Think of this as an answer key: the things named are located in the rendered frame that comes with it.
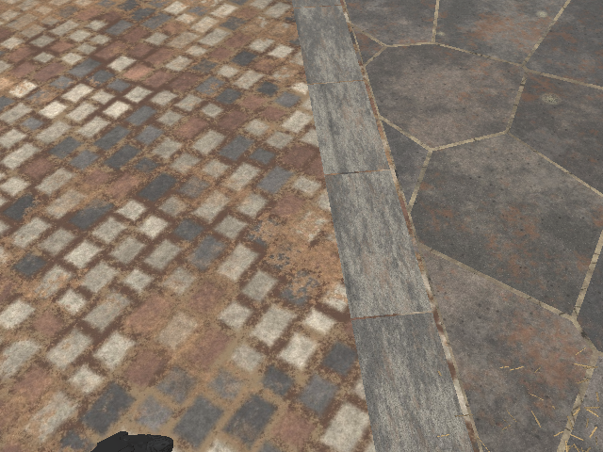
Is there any robot left hand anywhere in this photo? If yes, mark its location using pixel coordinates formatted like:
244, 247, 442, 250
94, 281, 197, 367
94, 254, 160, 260
90, 431, 173, 452

